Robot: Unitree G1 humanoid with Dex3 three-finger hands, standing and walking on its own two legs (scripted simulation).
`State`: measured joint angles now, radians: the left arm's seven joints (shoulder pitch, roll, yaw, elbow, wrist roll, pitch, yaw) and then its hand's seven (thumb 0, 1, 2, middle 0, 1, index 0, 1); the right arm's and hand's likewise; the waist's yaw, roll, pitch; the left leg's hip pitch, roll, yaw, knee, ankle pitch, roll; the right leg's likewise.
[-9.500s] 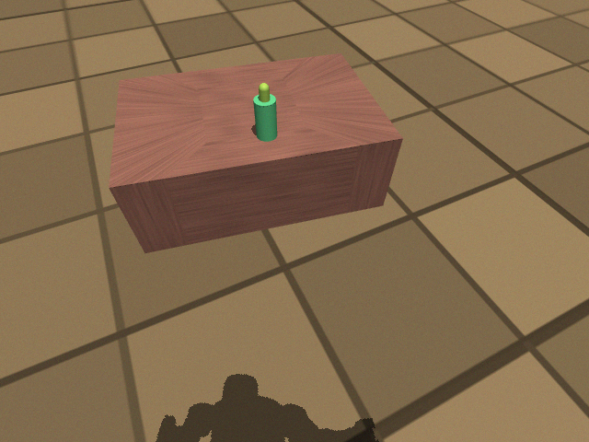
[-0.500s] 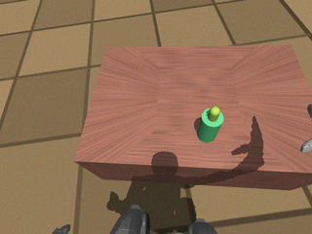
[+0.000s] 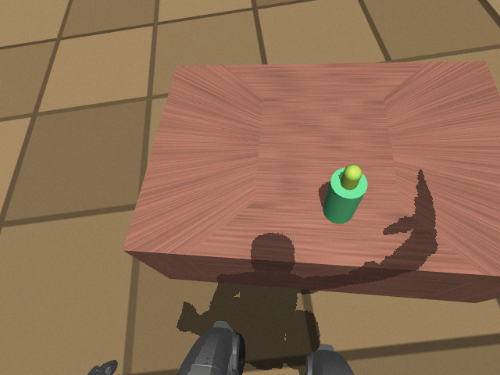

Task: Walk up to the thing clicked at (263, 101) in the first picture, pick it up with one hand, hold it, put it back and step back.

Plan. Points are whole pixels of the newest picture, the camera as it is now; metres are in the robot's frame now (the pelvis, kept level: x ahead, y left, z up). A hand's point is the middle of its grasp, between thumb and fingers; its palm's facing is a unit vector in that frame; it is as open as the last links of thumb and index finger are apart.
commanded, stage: go down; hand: right
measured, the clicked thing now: (345, 192) +0.51 -0.14 -0.22
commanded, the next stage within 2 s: approach in 0.12 s
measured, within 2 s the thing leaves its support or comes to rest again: neither
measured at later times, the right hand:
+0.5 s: hand (493, 178) +0.43 -0.32 +0.00, palm faces +0.04 +1.00 -0.02, open 17.7 cm
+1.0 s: hand (383, 211) +0.47 -0.23 -0.24, palm faces -0.04 +1.00 +0.00, open 17.4 cm
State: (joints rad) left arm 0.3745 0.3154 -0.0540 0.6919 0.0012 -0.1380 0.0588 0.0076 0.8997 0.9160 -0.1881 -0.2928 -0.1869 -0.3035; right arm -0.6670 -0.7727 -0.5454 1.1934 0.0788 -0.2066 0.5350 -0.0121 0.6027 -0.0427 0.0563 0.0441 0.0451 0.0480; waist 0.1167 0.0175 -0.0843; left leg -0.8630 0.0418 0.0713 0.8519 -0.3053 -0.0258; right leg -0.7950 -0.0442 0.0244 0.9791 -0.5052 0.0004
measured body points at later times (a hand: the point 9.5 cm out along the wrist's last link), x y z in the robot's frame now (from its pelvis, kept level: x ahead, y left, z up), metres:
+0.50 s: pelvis -0.02 +0.00 -0.05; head +0.13 -0.04 +0.38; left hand +0.03 +0.28 -0.13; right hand +0.42 -0.38 +0.00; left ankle +0.05 +0.15 -0.68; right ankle -0.03 -0.11 -0.68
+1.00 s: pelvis -0.09 +0.00 -0.25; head +0.14 -0.04 +0.13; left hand -0.04 +0.26 -0.36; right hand +0.46 -0.28 -0.23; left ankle +0.05 +0.15 -0.68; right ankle -0.03 -0.11 -0.68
